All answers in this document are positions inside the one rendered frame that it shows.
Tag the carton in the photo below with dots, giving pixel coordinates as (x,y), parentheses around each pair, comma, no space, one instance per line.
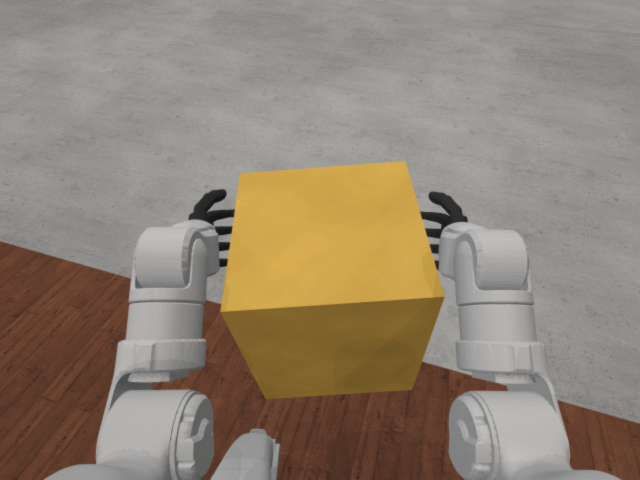
(331,286)

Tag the robot right forearm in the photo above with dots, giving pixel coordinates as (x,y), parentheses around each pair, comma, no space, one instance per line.
(498,340)

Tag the robot right upper arm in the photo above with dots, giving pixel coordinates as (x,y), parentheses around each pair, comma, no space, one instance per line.
(510,435)

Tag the left robot thigh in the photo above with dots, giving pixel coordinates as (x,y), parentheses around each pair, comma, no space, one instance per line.
(253,456)

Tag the robot left upper arm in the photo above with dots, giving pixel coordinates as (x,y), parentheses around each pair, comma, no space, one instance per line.
(152,435)

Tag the right robot hand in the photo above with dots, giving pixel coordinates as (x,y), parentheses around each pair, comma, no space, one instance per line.
(450,206)

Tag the left robot hand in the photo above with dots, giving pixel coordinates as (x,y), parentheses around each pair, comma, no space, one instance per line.
(203,206)

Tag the robot left forearm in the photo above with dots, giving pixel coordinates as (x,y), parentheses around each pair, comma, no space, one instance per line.
(165,318)

